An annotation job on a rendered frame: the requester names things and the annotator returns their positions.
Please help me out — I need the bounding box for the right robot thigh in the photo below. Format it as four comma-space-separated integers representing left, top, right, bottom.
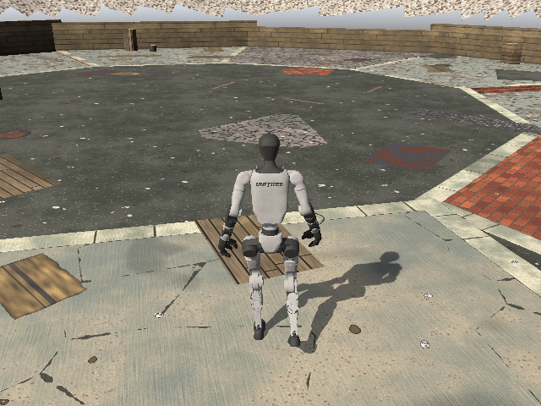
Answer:
282, 236, 299, 293

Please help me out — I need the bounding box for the robot right forearm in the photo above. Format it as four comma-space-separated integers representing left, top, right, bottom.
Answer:
303, 202, 320, 233

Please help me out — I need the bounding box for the right robot upper arm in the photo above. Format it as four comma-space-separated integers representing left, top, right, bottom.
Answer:
287, 170, 312, 216

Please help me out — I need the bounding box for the robot left forearm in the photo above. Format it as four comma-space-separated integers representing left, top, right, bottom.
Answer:
221, 205, 238, 241

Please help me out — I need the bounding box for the robot thigh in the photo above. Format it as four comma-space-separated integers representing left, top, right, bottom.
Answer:
282, 236, 299, 293
242, 235, 264, 289

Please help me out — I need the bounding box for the right robot hand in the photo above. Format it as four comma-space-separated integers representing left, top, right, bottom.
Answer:
302, 230, 322, 247

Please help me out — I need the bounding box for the left robot hand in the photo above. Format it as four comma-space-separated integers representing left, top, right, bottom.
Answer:
218, 238, 238, 258

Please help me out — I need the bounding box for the left robot upper arm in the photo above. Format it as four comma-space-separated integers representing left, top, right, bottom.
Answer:
229, 170, 252, 218

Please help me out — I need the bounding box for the left robot thigh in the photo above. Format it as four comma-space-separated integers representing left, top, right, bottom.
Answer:
242, 235, 264, 289

